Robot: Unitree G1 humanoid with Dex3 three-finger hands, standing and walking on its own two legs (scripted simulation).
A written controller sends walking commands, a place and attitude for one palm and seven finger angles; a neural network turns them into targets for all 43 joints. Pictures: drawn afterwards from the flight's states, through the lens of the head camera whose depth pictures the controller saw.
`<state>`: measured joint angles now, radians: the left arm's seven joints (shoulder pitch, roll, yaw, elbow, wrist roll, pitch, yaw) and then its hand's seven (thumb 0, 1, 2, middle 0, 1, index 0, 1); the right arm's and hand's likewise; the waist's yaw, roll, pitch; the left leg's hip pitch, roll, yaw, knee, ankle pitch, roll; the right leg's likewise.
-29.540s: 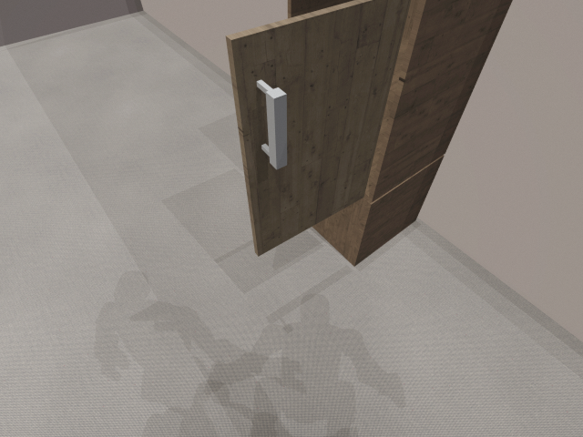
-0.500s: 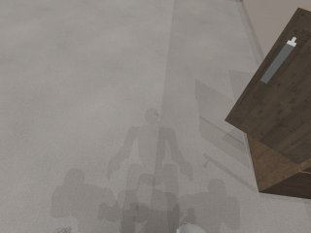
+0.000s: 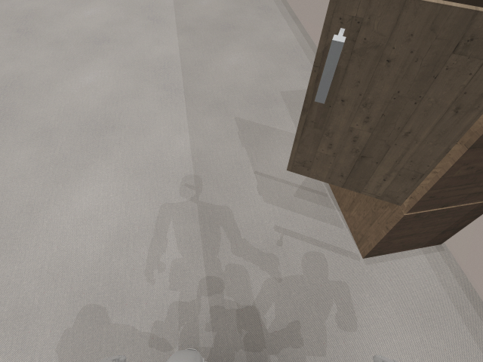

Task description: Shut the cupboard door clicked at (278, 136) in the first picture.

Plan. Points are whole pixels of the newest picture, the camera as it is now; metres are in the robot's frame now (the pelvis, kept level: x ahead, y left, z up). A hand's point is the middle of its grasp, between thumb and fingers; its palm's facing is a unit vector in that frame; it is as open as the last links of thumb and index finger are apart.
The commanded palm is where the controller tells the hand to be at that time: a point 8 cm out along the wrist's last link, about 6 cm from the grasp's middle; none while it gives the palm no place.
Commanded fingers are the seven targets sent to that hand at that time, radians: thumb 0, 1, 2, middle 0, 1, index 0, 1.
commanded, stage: turn to face it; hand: left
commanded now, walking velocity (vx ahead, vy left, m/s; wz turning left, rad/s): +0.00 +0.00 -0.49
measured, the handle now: (330, 66) +0.72 -0.16 +0.09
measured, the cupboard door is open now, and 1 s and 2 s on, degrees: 58 58 58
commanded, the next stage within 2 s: take the last steps up to it in 0.38 s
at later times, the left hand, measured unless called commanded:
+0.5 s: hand (151, 350) +0.15 +0.18 -0.16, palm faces -0.23 -0.93 -0.27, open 7.4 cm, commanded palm none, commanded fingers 0.00 0.90 0.90 -0.20 -0.30 -0.20 -0.30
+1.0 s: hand (181, 308) +0.23 +0.14 -0.17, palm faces -0.35 -0.93 -0.15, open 7.4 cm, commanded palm none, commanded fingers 0.00 0.90 0.90 -0.20 -0.30 -0.20 -0.30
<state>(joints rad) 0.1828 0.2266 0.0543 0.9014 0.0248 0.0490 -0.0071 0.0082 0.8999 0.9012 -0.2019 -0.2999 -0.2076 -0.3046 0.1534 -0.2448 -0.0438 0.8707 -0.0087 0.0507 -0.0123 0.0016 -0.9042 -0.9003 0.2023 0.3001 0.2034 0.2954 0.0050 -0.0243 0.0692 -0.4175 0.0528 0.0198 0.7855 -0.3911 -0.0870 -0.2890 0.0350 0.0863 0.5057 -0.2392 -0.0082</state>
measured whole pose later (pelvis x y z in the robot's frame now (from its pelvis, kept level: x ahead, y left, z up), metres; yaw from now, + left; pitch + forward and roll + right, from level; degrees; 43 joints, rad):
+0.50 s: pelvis +0.01 +0.00 -0.01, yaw -14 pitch +1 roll -1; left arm 0.16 0.20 0.05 0.93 0.02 0.03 -0.01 0.01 0.91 0.90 -0.20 -0.30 -0.20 -0.30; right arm 0.25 -0.25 -0.05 0.96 -0.01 0.07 -0.02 0.00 -0.90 -0.90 0.20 0.30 0.21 0.30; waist -0.02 0.07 0.07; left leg -0.39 0.10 0.09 0.90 -0.52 -0.05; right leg -0.25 0.00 -0.04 0.57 -0.33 -0.01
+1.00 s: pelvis +0.10 -0.02 +0.01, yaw -21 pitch +1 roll -2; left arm 0.20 0.24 0.08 1.00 0.03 0.05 -0.05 0.01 0.91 0.90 -0.20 -0.30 -0.20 -0.30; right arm 0.41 -0.17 -0.02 1.02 -0.04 -0.05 -0.03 0.00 -0.90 -0.90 0.20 0.30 0.21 0.30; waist -0.03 -0.04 0.03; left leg -0.08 0.11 0.18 0.37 -0.29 -0.02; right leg -0.59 -0.05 0.00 1.09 -0.21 0.01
